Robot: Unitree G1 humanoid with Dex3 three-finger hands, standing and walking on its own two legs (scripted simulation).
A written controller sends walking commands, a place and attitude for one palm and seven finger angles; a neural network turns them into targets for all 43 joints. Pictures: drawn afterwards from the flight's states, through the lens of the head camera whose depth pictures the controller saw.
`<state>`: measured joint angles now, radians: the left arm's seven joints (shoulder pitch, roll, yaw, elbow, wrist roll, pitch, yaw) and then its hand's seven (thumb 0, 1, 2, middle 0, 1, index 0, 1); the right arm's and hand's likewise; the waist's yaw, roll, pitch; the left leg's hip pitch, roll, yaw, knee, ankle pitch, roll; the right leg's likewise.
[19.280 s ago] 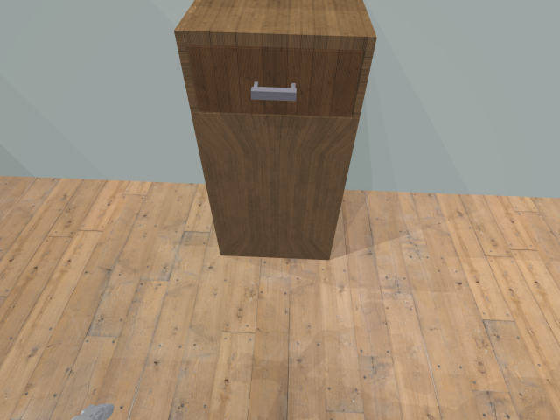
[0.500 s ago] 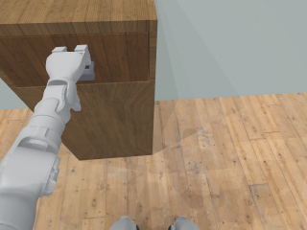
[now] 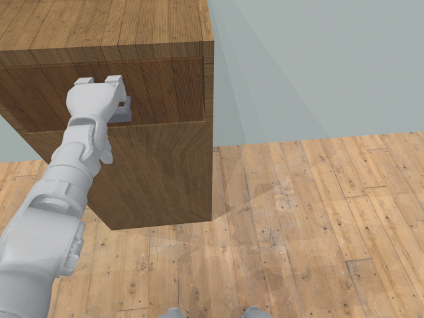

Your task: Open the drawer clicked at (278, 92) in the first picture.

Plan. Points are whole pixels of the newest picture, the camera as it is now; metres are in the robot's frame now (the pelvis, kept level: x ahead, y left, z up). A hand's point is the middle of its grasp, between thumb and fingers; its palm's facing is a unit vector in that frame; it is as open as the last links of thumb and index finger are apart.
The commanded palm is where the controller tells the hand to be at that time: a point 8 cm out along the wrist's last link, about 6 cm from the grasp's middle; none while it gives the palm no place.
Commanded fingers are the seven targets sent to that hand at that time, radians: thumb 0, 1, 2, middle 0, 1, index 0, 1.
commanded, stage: lift the fingers back up to retry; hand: left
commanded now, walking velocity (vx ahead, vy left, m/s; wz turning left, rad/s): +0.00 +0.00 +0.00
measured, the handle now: (104, 108) +0.53 +0.22 +0.07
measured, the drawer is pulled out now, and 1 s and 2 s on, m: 0.00 0.00 0.00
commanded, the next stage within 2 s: re-aim the fingers above the handle in 0.56 s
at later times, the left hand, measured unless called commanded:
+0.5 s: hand (99, 106) +0.49 +0.20 +0.11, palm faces -0.01 -0.02 -1.00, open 13.4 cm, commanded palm +0.48 +0.21 +0.19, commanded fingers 0.00 -0.50 0.30 -0.30 -1.20 -0.30 -1.20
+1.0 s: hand (98, 106) +0.49 +0.20 +0.12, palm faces -0.05 -0.03 -1.00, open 13.6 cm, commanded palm +0.48 +0.22 +0.19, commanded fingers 0.00 -0.50 0.30 -0.30 -1.20 -0.30 -1.20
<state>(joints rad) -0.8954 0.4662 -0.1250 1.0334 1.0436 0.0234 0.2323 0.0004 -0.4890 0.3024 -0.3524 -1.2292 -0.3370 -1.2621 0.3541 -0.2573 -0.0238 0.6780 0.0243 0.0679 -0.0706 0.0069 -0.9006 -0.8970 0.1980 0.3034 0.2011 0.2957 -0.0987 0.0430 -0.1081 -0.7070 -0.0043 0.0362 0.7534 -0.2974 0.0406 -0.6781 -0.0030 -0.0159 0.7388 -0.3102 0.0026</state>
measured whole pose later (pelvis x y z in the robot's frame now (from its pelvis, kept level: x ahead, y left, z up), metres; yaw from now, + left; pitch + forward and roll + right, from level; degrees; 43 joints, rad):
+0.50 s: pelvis +0.06 -0.02 +0.02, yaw +1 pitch +10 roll +0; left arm -0.68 0.46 -0.13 0.74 0.97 -0.02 0.12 0.00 -0.49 0.30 -0.45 -1.22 -0.40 -1.22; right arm 0.27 -0.26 -0.05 0.70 0.03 0.08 -0.07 0.01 -0.90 -0.90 0.20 0.30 0.20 0.30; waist -0.02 0.07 -0.09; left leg -0.45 -0.01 0.01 0.59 -0.31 0.02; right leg -0.42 0.00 -0.03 0.58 -0.33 -0.02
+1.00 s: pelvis +0.05 -0.03 +0.02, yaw +2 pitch +10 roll +0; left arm -0.70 0.49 -0.11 0.75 0.97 -0.06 0.06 0.00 -0.49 0.30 -0.40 -1.21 -0.36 -1.21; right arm 0.24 -0.27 -0.04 0.69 0.04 0.14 -0.07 0.01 -0.90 -0.90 0.20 0.30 0.20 0.30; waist -0.02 0.06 -0.08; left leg -0.44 0.00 0.00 0.57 -0.30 0.01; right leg -0.42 0.00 -0.04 0.58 -0.33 -0.03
